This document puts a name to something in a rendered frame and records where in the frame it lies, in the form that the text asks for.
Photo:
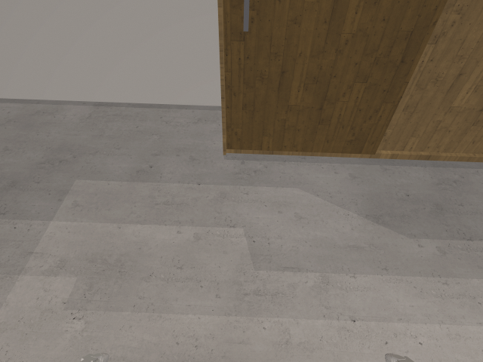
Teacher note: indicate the wardrobe door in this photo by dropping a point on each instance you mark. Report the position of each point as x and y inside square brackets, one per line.
[441, 109]
[320, 75]

